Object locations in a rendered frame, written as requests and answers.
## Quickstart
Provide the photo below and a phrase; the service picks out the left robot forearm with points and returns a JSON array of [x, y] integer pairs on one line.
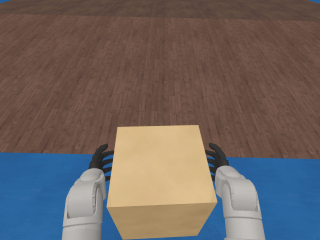
[[83, 212]]

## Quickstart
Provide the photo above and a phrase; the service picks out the left robot hand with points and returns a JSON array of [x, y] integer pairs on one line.
[[98, 162]]

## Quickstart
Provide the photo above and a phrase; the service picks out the right robot forearm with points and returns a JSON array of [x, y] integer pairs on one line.
[[240, 202]]

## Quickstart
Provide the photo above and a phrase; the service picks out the right robot hand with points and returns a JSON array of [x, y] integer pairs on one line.
[[220, 159]]

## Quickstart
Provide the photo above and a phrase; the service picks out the carton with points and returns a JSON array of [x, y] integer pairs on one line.
[[160, 184]]

